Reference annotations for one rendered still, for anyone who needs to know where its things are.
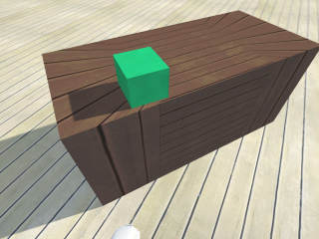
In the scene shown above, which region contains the left robot thigh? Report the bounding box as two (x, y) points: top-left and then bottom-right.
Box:
(111, 225), (141, 239)

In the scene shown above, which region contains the pedestal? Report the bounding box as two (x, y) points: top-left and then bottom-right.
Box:
(42, 10), (319, 206)

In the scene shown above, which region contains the carton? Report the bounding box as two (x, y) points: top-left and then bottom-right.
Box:
(113, 47), (169, 109)

